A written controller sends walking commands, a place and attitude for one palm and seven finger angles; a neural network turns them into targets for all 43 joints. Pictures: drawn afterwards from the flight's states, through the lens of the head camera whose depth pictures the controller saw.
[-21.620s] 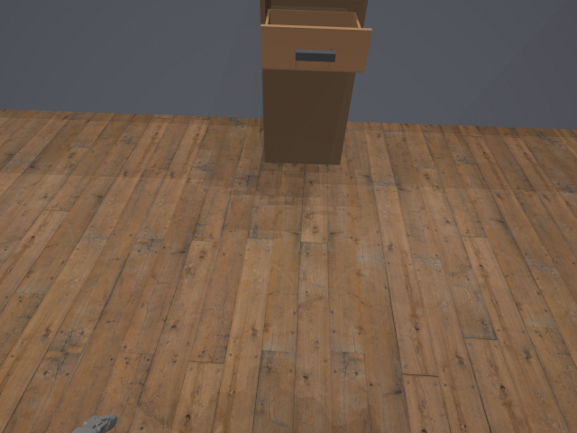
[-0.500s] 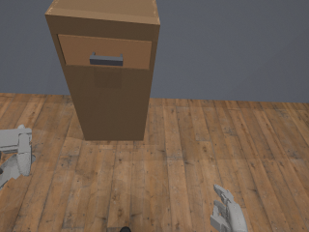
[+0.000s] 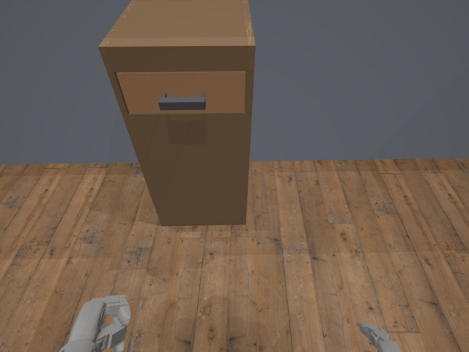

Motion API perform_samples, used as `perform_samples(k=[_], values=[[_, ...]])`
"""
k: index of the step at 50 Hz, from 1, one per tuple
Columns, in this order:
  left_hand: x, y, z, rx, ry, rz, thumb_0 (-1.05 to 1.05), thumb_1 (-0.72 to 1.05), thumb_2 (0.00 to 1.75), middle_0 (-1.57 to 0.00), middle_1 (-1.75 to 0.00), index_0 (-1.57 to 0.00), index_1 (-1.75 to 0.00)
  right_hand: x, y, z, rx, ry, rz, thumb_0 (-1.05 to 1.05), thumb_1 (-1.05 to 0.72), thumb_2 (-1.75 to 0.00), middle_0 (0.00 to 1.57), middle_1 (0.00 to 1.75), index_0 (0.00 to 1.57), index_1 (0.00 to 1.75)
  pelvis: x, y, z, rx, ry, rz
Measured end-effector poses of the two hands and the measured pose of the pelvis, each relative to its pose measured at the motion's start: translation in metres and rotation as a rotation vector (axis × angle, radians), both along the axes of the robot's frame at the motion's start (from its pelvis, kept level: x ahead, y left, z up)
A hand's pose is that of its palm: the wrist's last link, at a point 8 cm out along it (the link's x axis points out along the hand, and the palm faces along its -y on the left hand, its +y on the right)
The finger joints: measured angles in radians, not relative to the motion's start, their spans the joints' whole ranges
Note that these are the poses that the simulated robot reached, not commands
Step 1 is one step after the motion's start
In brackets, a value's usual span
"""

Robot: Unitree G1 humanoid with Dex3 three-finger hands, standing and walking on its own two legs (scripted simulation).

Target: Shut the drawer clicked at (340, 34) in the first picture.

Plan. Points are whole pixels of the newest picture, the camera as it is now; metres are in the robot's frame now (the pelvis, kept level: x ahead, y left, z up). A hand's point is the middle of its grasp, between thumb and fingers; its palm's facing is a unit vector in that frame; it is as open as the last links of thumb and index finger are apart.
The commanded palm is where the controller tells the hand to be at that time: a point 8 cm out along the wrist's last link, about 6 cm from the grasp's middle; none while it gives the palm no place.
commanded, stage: let the arm hang, fingers relaxed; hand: left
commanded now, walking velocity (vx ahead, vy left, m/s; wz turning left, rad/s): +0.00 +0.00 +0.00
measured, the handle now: (183, 99) +0.80 +0.17 +0.00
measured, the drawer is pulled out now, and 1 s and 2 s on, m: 0.00 0.00 0.00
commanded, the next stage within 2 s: look to check the result in 0.92 s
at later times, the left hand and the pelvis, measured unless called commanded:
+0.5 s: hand out of the picture -0.02 +0.17 -0.15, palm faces +0.08 -0.98 -0.21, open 6.3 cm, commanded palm none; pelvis +0.01 +0.00 +0.02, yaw +2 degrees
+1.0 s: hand out of the picture +0.01 +0.15 -0.15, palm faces +0.07 -0.98 -0.18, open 7.3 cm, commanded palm none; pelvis +0.02 -0.01 +0.02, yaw +1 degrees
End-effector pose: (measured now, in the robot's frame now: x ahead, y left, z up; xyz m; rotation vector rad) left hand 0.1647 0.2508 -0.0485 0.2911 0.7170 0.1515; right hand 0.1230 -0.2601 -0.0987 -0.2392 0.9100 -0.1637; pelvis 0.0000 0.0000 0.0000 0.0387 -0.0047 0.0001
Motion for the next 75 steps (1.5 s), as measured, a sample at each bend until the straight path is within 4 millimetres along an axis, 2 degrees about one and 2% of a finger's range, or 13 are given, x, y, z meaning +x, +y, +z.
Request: perform_samples(k=[3,7,13,17,20,27,34,40,50,75], values=[[-0.053,-0.034,-0.051,-0.105,0.258,0.004,0.01,0.91,0.9,-1.2,-1.4,-1.2,-1.4,-0.026,0.002,-0.007,0.024,0.107,-0.028,0.01,-0.91,-0.9,0.2,0.3,0.2,0.3,-0.002,-0.008,0.003,-0.018,-0.014,0.018],[-0.098,-0.021,-0.068,-0.105,0.375,0.124,0.01,0.9,0.9,-1.07,-1.34,-1.06,-1.25,-0.065,0.009,-0.016,0.032,0.294,-0.03,0.01,-0.91,-0.9,0.2,0.3,0.2,0.3,0.001,-0.014,0.008,-0.051,-0.012,0.043],[-0.155,-0.013,-0.072,-0.109,0.578,0.199,0.01,0.91,0.9,-0.84,-1.06,-0.84,-1.0,-0.107,0.026,-0.023,0.07,0.462,-0.055,0.01,-0.91,-0.9,0.2,0.3,0.2,0.3,0.005,-0.01,0.016,-0.062,-0.014,0.044],[-0.181,-0.016,-0.069,-0.114,0.669,0.223,0.01,0.91,0.9,-0.69,-0.87,-0.68,-0.83,-0.118,0.038,-0.026,0.1,0.501,-0.067,0.01,-0.91,-0.9,0.2,0.3,0.2,0.3,0.006,-0.007,0.02,-0.058,-0.013,0.038],[-0.192,-0.022,-0.068,-0.124,0.705,0.232,0.01,0.91,0.9,-0.57,-0.73,-0.56,-0.7,-0.12,0.044,-0.027,0.117,0.506,-0.072,0.01,-0.91,-0.9,0.2,0.3,0.2,0.3,0.007,-0.005,0.022,-0.054,-0.015,0.034],[-0.192,-0.038,-0.07,-0.159,0.715,0.226,0.0,0.91,0.9,-0.33,-0.45,-0.33,-0.44,-0.117,0.046,-0.028,0.121,0.499,-0.087,0.01,-0.92,-0.9,0.2,0.3,0.2,0.3,0.01,-0.003,0.024,-0.047,-0.023,0.027],[-0.176,-0.051,-0.075,-0.19,0.686,0.202,0.0,0.91,0.9,-0.23,-0.34,-0.23,-0.33,-0.115,0.045,-0.026,0.115,0.489,-0.102,0.01,-0.92,-0.9,0.2,0.3,0.2,0.3,0.013,-0.004,0.024,-0.044,-0.026,0.022],[-0.167,-0.054,-0.076,-0.193,0.679,0.19,0.0,0.92,0.9,-0.21,-0.31,-0.21,-0.3,-0.118,0.047,-0.026,0.122,0.5,-0.114,0.01,-0.92,-0.9,0.2,0.3,0.2,0.3,0.016,-0.005,0.025,-0.044,-0.023,0.018],[-0.165,-0.049,-0.074,-0.173,0.692,0.203,0.0,0.91,0.9,-0.2,-0.3,-0.2,-0.3,-0.122,0.054,-0.027,0.144,0.53,-0.123,0.01,-0.91,-0.9,0.2,0.3,0.2,0.3,0.022,-0.007,0.025,-0.043,-0.023,0.016],[-0.157,-0.052,-0.074,-0.18,0.699,0.2,0.0,0.91,0.9,-0.2,-0.3,-0.2,-0.3,-0.106,0.046,-0.025,0.122,0.512,-0.126,0.01,-0.92,-0.9,0.2,0.3,0.2,0.3,0.032,-0.007,0.026,-0.04,-0.024,0.009]])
